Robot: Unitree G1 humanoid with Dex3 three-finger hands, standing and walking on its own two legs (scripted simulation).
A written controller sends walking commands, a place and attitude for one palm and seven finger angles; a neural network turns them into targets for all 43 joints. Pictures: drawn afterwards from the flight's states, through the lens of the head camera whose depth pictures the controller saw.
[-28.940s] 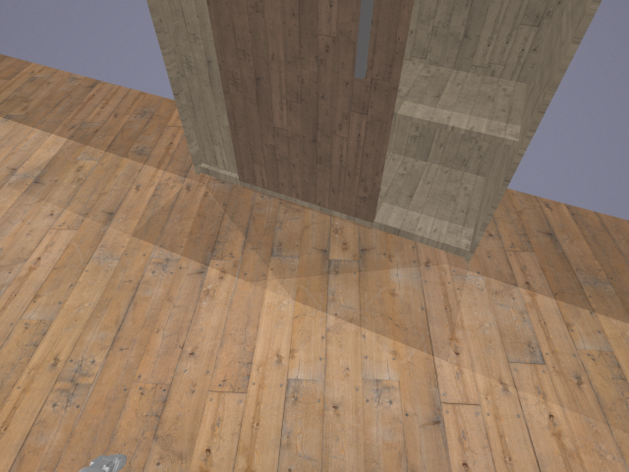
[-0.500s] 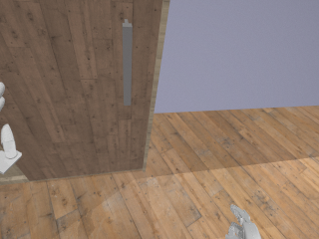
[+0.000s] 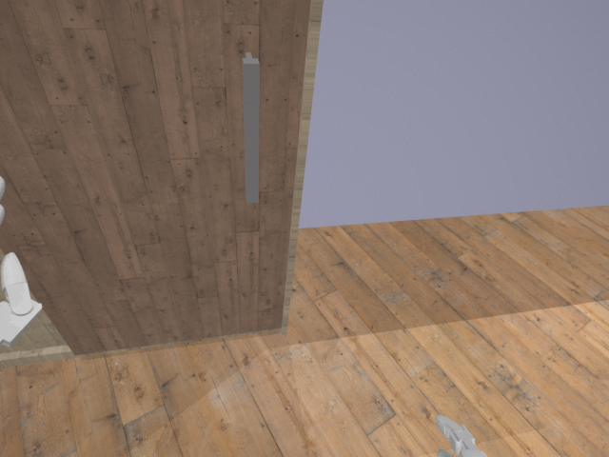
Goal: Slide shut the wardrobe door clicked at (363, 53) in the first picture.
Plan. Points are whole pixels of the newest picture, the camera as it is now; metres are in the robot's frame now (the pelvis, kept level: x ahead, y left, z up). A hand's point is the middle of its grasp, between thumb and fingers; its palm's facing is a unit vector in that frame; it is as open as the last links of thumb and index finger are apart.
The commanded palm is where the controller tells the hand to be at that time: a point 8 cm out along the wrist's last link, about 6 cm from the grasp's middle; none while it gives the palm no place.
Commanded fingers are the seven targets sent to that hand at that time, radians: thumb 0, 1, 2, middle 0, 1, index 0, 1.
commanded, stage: stop stepping back and stand still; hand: left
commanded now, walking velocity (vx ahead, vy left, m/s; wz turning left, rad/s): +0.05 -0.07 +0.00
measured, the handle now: (250, 134) +0.69 +0.12 +0.10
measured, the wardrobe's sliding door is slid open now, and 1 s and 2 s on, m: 0.00 0.00 0.00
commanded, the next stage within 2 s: let the arm hang, fingers relaxed in 0.10 s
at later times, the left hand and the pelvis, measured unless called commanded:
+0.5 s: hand out of the picture +0.08 +0.16 -0.16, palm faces +0.10 -0.98 -0.16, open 7.0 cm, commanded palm none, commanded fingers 0.00 0.90 0.90 -0.20 -0.30 -0.20 -0.30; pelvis +0.00 -0.01 -0.01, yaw +5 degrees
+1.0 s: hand out of the picture -0.01 +0.18 -0.16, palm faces +0.10 -0.97 -0.21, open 7.4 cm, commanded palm none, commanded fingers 0.00 0.90 0.90 -0.20 -0.30 -0.20 -0.30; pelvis +0.01 +0.00 +0.01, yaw +5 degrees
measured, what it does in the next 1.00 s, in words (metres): steps on the spot: right foot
